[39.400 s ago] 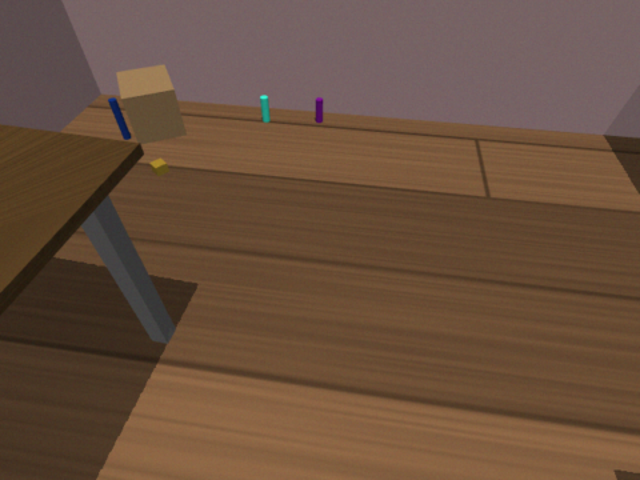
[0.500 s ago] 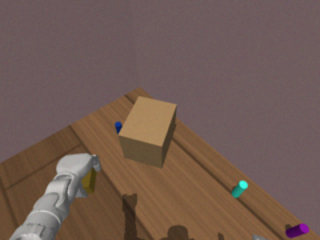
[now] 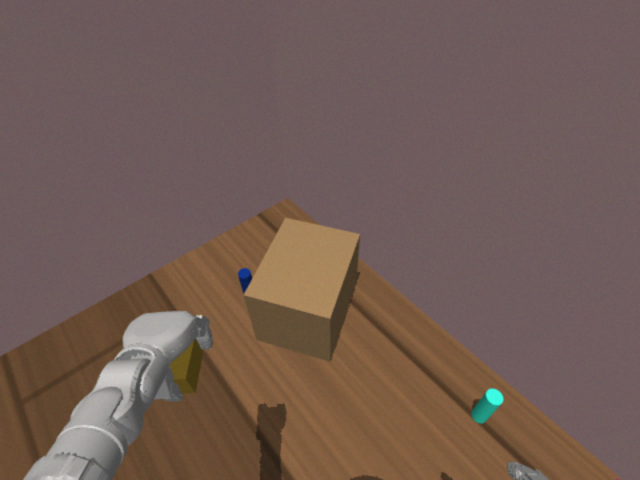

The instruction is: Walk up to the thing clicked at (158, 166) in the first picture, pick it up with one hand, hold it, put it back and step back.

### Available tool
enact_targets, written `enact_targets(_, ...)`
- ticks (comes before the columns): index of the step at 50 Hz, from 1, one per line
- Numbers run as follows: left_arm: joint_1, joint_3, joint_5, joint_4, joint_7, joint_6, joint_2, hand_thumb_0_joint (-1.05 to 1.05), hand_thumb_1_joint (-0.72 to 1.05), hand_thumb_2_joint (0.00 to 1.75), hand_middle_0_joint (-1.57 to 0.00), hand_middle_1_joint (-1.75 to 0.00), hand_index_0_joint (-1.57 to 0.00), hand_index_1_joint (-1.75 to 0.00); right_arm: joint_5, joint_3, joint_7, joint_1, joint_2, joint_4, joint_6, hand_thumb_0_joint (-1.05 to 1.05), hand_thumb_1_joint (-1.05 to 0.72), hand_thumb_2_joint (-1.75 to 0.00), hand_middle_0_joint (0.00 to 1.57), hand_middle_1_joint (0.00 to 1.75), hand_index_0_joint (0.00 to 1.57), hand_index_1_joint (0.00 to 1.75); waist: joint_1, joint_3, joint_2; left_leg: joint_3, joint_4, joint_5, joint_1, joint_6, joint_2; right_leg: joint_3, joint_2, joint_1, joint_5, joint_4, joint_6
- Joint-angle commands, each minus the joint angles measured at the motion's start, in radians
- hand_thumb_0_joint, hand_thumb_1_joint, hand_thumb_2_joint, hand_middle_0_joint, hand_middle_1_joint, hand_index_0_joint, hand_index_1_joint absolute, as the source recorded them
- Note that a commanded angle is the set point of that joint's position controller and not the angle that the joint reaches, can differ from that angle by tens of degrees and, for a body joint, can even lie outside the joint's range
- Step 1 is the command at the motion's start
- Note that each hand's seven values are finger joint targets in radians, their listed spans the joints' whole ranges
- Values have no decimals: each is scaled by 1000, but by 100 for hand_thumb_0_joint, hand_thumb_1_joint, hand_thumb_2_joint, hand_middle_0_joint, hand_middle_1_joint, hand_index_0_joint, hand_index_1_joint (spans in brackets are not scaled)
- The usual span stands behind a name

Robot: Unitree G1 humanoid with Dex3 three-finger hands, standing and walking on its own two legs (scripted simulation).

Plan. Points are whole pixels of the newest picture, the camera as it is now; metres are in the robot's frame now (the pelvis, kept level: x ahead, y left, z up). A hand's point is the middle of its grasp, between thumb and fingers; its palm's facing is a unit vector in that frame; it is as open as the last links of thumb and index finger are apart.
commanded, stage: hold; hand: left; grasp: from above
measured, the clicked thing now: (173, 365) +0.32 +0.23 -0.07
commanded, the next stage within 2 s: crouch in 1.44 s
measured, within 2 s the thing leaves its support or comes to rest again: neither
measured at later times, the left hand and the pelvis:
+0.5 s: hand (174, 377) +0.28 +0.20 -0.02, palm faces -0.45 -0.04 -0.89, open 9.3 cm; pelvis -0.01 -0.01 +0.01, yaw +0 degrees
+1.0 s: hand (164, 379) +0.27 +0.21 -0.01, palm faces -0.44 -0.04 -0.90, open 9.3 cm; pelvis -0.02 -0.01 +0.01, yaw +0 degrees
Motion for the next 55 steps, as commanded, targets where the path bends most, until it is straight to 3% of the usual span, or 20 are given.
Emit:
enact_targets(1, -317, 110, 1, -209, 22, -12, 220, 0, 58, 67, -91, -65, -95, -62, -6, -47, -15, -42, -141, -130, -36, 0, -90, -90, 20, 30, 20, 30, 5, -254, 17, 1, -103, 316, 185, 12, -49, -40, 63, 98, 262, -87, -47)
enact_targets(4, -310, 87, 3, -212, 25, -12, 191, 0, 58, 67, -90, -66, -94, -63, -6, -42, -16, -47, -137, -140, -33, 0, -90, -90, 20, 30, 20, 30, -2, -245, -8, 2, -107, 312, 189, 17, -53, -35, 59, 101, 272, -97, -44)
enact_targets(7, -310, 110, -4, -223, 30, -9, 211, 0, 57, 69, -89, -69, -93, -65, -4, -45, -17, -52, -144, -142, -30, 0, -90, -90, 20, 30, 20, 30, 5, -248, -1, 7, -122, 316, 210, 16, -52, -36, 60, 113, 270, -109, -45)
enact_targets(20, -311, 78, -11, -239, 8, 4, 195, 0, 53, 68, -87, -67, -91, -64, 1, -30, -21, -107, -137, -160, -21, 0, -90, -90, 20, 30, 20, 30, 13, -186, -34, 14, -180, 222, 224, 24, -56, -33, 53, 127, 180, -177, -39)
enact_targets(22, -284, 102, -13, -224, 6, 0, 218, 0, 51, 65, -85, -66, -89, -62, 1, -26, -23, -112, -136, -160, -20, 0, -90, -90, 20, 30, 20, 30, 18, -169, -40, 20, -190, 184, 219, 27, -61, -27, 48, 134, 143, -197, -36)
enact_targets(27, -291, 96, -16, -259, -4, -13, 209, 0, 51, 64, -85, -67, -89, -63, 0, -19, -27, -129, -132, -167, -22, 0, -90, -90, 20, 30, 20, 30, 17, -158, -22, 14, -214, 149, 229, 24, -56, -28, 53, 129, 104, -205, -42)
enact_targets(29, -284, 121, -16, -255, -2, -16, 233, 0, 50, 64, -83, -68, -88, -64, 1, -20, -29, -138, -132, -168, -22, 0, -90, -90, 20, 30, 20, 30, 26, -154, -26, 16, -216, 144, 227, 24, -59, -26, 52, 136, 93, -215, -41)
enact_targets(30, -293, 106, -19, -281, -5, -20, 217, 0, 50, 66, -84, -69, -88, -64, 1, -18, -29, -142, -130, -174, -24, 0, -90, -90, 20, 30, 20, 30, 21, -162, -17, 19, -219, 141, 238, 25, -60, -22, 50, 136, 93, -216, -41)
enact_targets(41, -262, 116, -27, -306, -13, -22, 222, 0, 50, 68, -84, -69, -88, -65, 5, -15, -36, -160, -129, -167, -25, 0, -90, -90, 20, 30, 20, 30, 27, -149, -15, 13, -250, 149, 269, 20, -52, -31, 57, 153, 98, -233, -45)
enact_targets(48, -264, 113, -30, -349, -32, -23, 234, 0, 52, 72, -87, -69, -90, -66, 7, -13, -39, -170, -125, -174, -23, 0, -90, -90, 20, 30, 20, 30, 34, -176, -15, 19, -247, 229, 301, 22, -56, -31, 54, 187, 171, -236, -43)
enact_targets(49, -255, 100, -30, -343, -35, -21, 215, 0, 52, 72, -88, -69, -90, -66, 7, -11, -38, -167, -122, -174, -22, 0, -90, -90, 20, 30, 20, 30, 27, -166, -25, 22, -247, 229, 304, 25, -57, -29, 51, 186, 177, -239, -41)
enact_targets(51, -261, 118, -29, -319, -32, -16, 231, 0, 53, 69, -88, -67, -91, -64, 8, -9, -39, -167, -123, -170, -20, 0, -90, -90, 20, 30, 20, 30, 30, -143, -20, 20, -254, 211, 290, 24, -56, -33, 53, 179, 159, -246, -41)
enact_targets(55, -213, 113, -30, -309, -37, -16, 219, 0, 50, 67, -84, -67, -88, -64, 10, -10, -38, -174, -121, -180, -15, 0, -90, -90, 20, 30, 20, 30, 37, -129, -26, 19, -263, 212, 290, 23, -57, -35, 52, 182, 154, -252, -43)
